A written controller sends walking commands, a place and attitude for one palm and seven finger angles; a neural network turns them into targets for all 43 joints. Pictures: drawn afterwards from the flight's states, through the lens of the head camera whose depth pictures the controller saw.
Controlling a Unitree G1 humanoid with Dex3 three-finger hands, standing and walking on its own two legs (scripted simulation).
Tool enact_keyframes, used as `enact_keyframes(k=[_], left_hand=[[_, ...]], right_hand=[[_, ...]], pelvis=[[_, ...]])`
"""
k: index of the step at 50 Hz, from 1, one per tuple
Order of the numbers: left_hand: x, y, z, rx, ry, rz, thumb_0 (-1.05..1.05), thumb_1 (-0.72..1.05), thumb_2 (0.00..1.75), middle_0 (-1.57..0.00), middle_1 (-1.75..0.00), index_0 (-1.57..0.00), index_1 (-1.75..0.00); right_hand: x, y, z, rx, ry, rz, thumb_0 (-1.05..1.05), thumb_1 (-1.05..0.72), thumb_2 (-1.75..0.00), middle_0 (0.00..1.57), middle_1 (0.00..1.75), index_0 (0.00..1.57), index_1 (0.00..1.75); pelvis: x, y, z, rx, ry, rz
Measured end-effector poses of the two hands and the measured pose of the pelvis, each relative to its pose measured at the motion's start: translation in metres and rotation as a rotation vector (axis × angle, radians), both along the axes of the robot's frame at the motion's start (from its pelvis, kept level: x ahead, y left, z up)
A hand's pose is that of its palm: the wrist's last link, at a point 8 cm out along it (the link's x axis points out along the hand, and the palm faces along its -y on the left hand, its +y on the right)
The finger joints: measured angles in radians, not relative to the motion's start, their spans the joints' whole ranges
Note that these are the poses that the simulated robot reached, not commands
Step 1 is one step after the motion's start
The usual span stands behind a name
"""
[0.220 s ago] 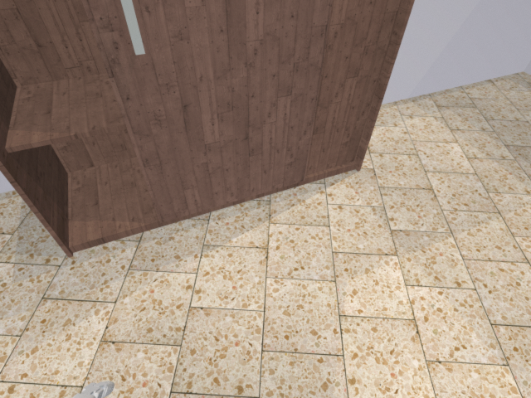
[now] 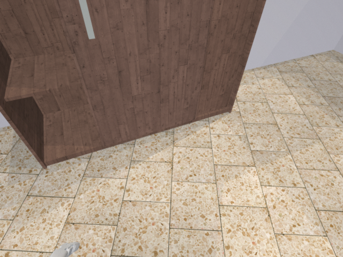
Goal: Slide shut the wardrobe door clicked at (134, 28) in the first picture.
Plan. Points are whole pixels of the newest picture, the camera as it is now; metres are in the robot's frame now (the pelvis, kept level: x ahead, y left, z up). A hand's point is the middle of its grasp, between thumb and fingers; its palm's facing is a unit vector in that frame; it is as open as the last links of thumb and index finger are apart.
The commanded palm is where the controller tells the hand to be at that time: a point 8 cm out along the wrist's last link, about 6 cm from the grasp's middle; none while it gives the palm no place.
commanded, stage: stand and wait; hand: right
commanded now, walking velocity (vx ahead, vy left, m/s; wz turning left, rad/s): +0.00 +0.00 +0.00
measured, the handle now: (84, 9) +0.99 +0.43 +0.18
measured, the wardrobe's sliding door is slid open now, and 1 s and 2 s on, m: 0.39 0.39 0.39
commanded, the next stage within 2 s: look at it before walking up in 0.60 s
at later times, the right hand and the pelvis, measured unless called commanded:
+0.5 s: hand out of the picture +0.06 -0.23 -0.15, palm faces -0.02 +0.94 -0.34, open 7.4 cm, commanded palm none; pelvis -0.01 +0.02 +0.00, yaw +0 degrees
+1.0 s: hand out of the picture +0.07 -0.22 -0.15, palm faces -0.03 +0.94 -0.33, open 7.4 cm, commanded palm none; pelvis -0.01 +0.02 +0.01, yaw +0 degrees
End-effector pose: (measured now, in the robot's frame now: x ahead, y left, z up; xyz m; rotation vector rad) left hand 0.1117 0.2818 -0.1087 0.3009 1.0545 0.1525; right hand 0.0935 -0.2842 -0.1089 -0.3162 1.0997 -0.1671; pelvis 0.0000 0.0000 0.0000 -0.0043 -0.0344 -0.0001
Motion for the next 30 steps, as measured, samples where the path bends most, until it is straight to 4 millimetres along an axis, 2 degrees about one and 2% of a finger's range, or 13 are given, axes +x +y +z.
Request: enact_keyframes(k=[15, 22, 30], left_hand=[[-0.046, 0.026, -0.005, 0.026, 0.120, 0.051, 0.01, 0.90, 0.90, -0.21, -0.30, -0.20, -0.30], [-0.061, 0.030, -0.007, 0.024, 0.152, 0.063, 0.01, 0.90, 0.90, -0.21, -0.30, -0.20, -0.30], [-0.066, 0.030, -0.010, 0.012, 0.161, 0.066, 0.01, 0.90, 0.90, -0.21, -0.30, -0.20, -0.30]], right_hand=[[-0.039, 0.007, -0.007, -0.001, 0.099, -0.032, 0.00, -0.90, -0.90, 0.20, 0.30, 0.20, 0.30], [-0.042, 0.007, -0.004, -0.012, 0.106, -0.035, 0.00, -0.90, -0.90, 0.20, 0.30, 0.20, 0.30], [-0.038, 0.009, -0.001, -0.017, 0.094, -0.030, 0.00, -0.90, -0.90, 0.20, 0.30, 0.20, 0.30]], pelvis=[[-0.009, 0.012, 0.003, 0.002, -0.005, 0.000], [-0.013, 0.016, 0.004, 0.002, -0.006, 0.001], [-0.015, 0.018, 0.005, 0.001, -0.004, 0.002]])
